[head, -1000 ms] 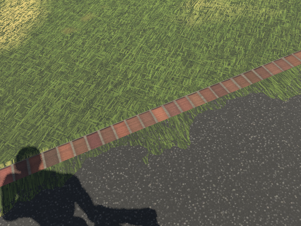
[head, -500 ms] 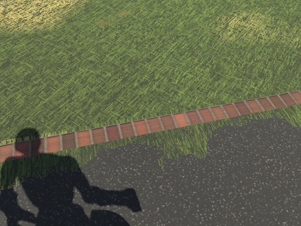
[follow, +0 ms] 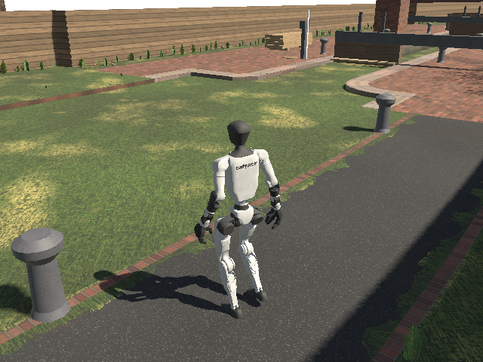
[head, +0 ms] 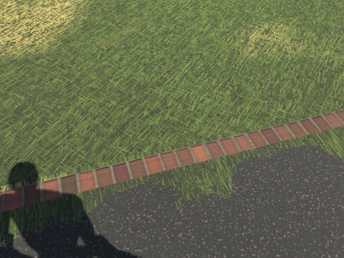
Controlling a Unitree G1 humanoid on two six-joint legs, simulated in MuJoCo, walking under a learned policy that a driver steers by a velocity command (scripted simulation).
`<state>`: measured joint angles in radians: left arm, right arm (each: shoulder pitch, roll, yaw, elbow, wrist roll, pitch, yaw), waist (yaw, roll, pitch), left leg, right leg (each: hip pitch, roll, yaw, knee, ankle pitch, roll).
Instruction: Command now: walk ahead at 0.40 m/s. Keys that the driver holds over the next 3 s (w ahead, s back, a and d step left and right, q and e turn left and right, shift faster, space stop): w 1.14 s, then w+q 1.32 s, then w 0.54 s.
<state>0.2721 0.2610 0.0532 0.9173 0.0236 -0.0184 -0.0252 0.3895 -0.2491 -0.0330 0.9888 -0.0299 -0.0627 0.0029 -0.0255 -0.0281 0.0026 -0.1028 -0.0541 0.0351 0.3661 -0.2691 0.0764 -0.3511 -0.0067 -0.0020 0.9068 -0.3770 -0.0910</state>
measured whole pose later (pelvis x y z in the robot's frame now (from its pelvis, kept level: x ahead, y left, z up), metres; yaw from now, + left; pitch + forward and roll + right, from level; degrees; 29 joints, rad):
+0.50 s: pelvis +0.26 -0.06 +0.00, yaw +0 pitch -1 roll +0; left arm 0.27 0.23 0.05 0.95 0.02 -0.07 -0.01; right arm 0.27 -0.24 -0.04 1.00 -0.03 -0.06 0.02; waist -0.01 0.03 0.06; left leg -0.44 0.04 -0.01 1.14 -0.27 0.09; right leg -0.22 0.07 -0.11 0.41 -0.18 -0.11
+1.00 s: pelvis +0.55 -0.03 -0.01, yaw -1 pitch +0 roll +0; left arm 0.37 0.20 0.03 1.02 0.01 -0.07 0.00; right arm 0.14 -0.22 -0.05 0.95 -0.02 -0.08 0.01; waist 0.03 -0.01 0.07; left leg -0.32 -0.05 0.11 0.48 -0.17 0.10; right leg -0.28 0.01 -0.01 1.15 -0.37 -0.09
